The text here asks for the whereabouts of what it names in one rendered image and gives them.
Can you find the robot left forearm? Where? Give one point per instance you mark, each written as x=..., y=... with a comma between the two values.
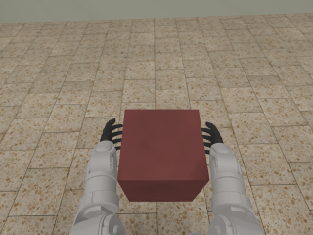
x=100, y=193

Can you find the right robot hand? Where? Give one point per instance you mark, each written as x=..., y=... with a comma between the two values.
x=214, y=136

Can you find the left robot hand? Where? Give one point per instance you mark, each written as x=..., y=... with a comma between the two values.
x=108, y=135

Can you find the right robot upper arm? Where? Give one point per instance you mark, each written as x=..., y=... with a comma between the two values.
x=225, y=224

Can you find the carton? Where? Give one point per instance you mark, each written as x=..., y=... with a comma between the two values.
x=162, y=155

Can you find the left robot upper arm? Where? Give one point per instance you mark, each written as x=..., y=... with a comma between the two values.
x=104, y=224

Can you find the robot right forearm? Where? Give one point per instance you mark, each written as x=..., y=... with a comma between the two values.
x=228, y=187

